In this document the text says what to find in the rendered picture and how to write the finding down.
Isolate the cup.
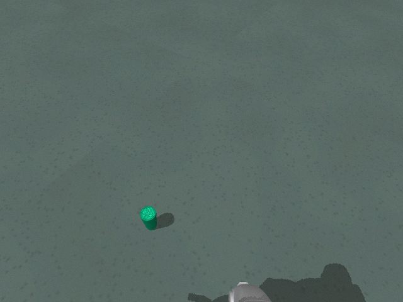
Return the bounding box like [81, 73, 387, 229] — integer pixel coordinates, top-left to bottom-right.
[140, 206, 157, 230]

